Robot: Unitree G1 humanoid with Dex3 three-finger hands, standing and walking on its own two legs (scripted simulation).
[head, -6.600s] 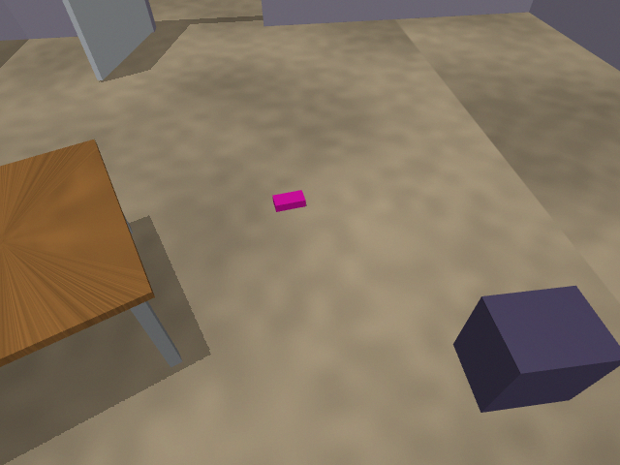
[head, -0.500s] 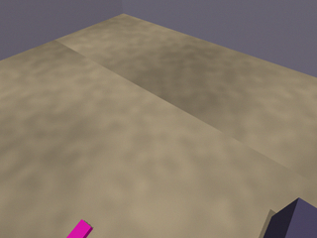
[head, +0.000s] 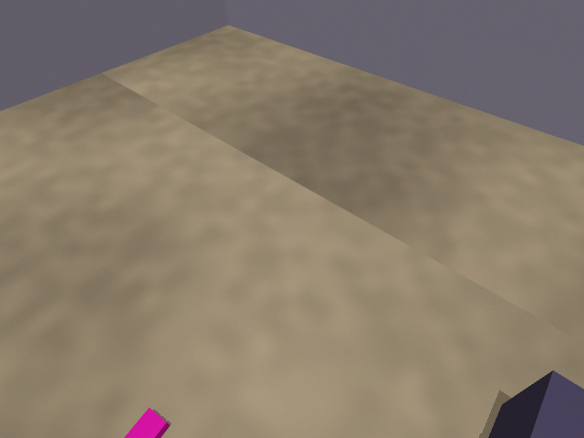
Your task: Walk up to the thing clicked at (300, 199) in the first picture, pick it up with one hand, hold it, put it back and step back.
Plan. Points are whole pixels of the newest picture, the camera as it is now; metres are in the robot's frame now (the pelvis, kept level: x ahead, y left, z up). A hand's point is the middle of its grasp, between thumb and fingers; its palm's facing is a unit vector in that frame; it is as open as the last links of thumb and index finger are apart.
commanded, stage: stand
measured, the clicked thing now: out of the picture +0.29 +0.48 -0.76
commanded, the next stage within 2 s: walk up in 1.04 s
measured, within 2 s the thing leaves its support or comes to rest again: neither
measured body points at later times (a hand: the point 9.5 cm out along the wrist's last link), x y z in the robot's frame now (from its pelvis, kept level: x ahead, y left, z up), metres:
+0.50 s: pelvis +0.00 +0.00 +0.00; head +0.00 +0.01 +0.45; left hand +0.07 +0.30 -0.13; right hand +0.07 -0.30 -0.13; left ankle +0.02 +0.13 -0.75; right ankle -0.01 -0.13 -0.75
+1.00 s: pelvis +0.00 +0.00 +0.00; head +0.00 +0.01 +0.45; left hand +0.06 +0.31 -0.13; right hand +0.07 -0.30 -0.13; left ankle +0.02 +0.13 -0.75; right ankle -0.01 -0.13 -0.75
